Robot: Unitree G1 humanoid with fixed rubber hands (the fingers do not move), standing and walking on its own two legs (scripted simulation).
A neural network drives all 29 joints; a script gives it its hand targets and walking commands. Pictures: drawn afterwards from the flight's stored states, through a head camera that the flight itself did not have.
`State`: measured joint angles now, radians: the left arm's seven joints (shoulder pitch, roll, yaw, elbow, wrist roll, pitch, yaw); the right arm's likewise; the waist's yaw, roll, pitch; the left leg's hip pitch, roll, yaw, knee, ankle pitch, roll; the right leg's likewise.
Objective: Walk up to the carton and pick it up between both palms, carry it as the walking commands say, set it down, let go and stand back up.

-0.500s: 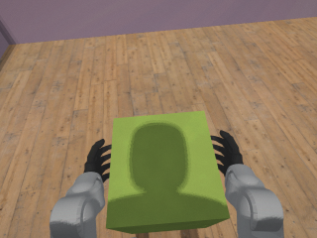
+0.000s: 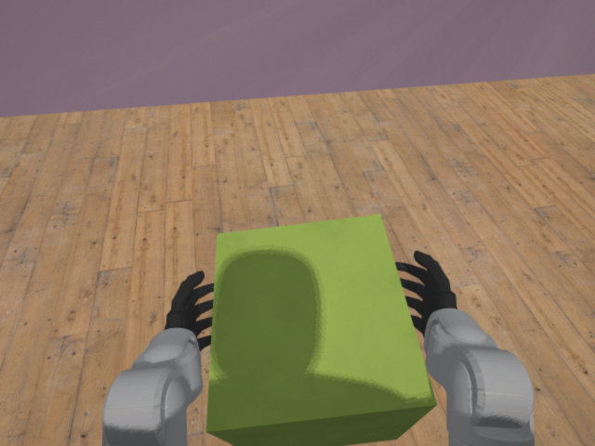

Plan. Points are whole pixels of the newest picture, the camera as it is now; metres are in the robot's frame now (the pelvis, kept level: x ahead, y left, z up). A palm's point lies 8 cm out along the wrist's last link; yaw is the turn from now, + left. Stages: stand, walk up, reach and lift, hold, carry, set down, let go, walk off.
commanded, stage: carry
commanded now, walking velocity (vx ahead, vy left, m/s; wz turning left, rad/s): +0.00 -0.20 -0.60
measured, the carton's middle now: (313, 344) +0.26 +0.01 +0.01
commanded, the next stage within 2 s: none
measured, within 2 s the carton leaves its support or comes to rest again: neither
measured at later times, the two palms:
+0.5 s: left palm (315, 251) +0.37 +0.01 +0.07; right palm (544, 305) +0.29 -0.27 +0.09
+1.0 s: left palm (436, 252) +0.36 -0.15 +0.09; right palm out of the picture +0.21 -0.40 +0.11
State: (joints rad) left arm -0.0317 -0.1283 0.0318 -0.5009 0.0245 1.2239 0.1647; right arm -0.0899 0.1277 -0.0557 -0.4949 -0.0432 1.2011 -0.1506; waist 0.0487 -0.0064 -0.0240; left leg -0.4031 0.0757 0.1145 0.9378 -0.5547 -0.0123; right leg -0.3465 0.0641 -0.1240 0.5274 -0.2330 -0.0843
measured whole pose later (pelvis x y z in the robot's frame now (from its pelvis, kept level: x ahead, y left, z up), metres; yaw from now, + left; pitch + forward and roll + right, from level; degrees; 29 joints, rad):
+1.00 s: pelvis +0.08 -0.14 +0.00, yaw -35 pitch +2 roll -3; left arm -0.03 -0.13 0.02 -0.54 0.02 1.22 0.18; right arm -0.06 0.13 -0.05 -0.53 -0.04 1.17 -0.15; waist 0.02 0.04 -0.05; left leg -0.28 0.32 0.28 0.66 -0.35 -0.10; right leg -0.48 -0.05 -0.09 0.81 -0.41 0.06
